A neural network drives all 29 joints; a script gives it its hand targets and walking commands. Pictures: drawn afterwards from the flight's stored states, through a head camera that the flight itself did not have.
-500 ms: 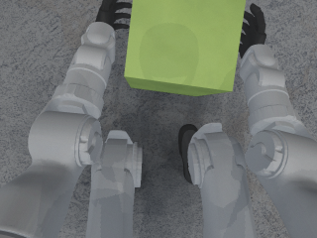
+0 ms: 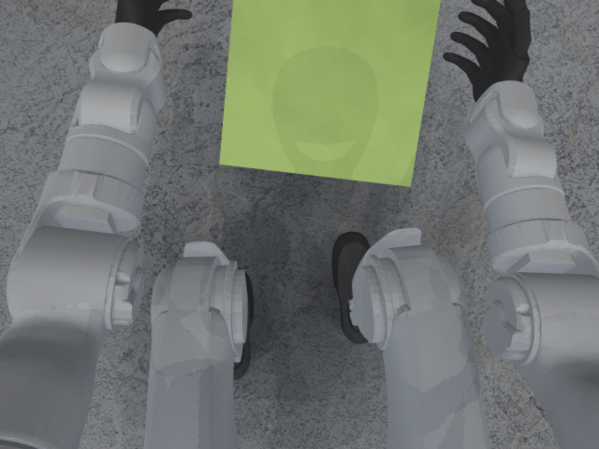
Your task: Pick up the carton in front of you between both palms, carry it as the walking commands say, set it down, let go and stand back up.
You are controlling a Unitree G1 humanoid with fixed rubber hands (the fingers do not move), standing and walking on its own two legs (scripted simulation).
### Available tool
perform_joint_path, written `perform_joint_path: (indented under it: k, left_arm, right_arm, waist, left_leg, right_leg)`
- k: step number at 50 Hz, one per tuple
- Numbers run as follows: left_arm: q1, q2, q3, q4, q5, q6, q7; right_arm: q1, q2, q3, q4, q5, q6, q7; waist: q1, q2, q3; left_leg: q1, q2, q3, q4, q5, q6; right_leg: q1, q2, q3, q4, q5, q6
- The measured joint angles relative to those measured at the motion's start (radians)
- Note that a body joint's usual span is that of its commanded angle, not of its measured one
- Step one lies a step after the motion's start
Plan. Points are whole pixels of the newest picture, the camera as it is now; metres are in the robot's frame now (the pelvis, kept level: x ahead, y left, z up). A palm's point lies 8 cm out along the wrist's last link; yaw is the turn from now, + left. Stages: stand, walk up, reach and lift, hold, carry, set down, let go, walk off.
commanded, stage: set down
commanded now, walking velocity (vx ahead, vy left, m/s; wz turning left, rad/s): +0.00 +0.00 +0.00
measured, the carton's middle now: (315, 101) +0.49 -0.05 -0.26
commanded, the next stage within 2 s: let go in 0.84 s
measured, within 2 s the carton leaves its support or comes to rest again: neither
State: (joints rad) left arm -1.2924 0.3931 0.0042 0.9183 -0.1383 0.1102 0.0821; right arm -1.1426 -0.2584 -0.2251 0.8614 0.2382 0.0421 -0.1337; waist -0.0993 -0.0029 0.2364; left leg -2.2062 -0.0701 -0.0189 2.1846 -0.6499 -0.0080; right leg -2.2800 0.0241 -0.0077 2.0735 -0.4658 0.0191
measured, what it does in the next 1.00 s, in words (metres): rises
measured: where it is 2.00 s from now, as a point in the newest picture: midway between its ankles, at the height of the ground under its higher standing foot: (294, 323)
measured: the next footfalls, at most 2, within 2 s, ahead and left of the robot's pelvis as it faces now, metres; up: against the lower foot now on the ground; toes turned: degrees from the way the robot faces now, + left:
none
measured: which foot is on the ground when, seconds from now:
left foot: down 0.00-1.00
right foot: down 0.00-1.00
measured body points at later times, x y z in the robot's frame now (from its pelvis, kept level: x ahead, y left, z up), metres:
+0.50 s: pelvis +0.02 +0.00 +0.13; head +0.33 +0.00 +0.45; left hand +0.57 +0.15 +0.01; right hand +0.49 -0.24 +0.01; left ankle +0.09 +0.11 -0.35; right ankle +0.14 -0.12 -0.35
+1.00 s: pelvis +0.05 +0.00 +0.26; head +0.33 -0.01 +0.62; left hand +0.55 +0.16 +0.15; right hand +0.47 -0.24 +0.15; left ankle +0.09 +0.11 -0.35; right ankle +0.14 -0.12 -0.35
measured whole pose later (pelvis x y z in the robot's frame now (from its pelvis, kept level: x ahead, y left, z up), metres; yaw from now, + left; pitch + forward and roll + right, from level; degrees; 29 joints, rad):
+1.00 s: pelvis +0.05 +0.00 +0.26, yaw +1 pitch +43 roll +0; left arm -0.94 0.25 0.22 0.87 0.08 0.12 -0.01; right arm -0.74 -0.13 -0.33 0.68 -0.01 0.09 -0.01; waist -0.10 0.03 -0.13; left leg -1.50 -0.07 -0.05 1.15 -0.41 -0.01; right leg -1.56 0.02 0.03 1.09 -0.29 0.01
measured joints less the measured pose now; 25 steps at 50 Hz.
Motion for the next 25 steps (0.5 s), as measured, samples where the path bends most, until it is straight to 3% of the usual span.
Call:
perform_joint_path:
  k: [13, 25]
  left_arm:
    - [0.053, -0.039, 0.121, 0.094, 0.077, 0.013, -0.049]
    - [0.151, -0.049, 0.128, -0.03, 0.106, 0.053, -0.068]
  right_arm:
    - [0.111, 0.069, -0.063, -0.065, -0.114, 0.059, 0.009]
    - [0.201, 0.087, -0.092, -0.169, -0.137, 0.096, 0.035]
  waist:
    - [-0.011, 0.029, -0.217]
    - [-0.015, 0.028, -0.294]
  left_leg:
    - [0.122, 0.006, 0.003, -0.256, 0.037, 0.003]
    - [0.241, -0.001, -0.011, -0.469, 0.084, 0.003]
  right_leg:
    - [0.123, 0.009, 0.02, -0.235, 0.015, 0.001]
    - [0.255, 0.004, 0.022, -0.441, 0.043, 0.0]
